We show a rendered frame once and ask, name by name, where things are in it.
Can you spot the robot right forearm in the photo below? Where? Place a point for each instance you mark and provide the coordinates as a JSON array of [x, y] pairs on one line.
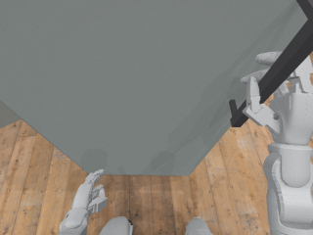
[[289, 173]]

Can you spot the robot thigh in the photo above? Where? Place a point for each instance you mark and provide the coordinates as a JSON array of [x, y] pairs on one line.
[[117, 226], [197, 227]]

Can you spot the fridge door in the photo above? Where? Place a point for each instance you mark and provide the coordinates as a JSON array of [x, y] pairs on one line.
[[136, 87]]

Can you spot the robot left forearm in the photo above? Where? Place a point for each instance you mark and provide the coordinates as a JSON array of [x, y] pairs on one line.
[[75, 222]]

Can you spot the robot left hand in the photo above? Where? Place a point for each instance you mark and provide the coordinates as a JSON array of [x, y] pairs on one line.
[[87, 198]]

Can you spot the handle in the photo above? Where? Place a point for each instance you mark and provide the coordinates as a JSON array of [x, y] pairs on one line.
[[295, 53]]

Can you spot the left robot thigh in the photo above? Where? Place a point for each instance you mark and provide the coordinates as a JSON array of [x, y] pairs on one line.
[[117, 226]]

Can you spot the right robot thigh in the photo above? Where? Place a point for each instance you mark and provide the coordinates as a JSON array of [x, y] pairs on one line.
[[197, 227]]

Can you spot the robot right hand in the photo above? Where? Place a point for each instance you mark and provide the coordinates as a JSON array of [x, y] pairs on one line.
[[294, 106]]

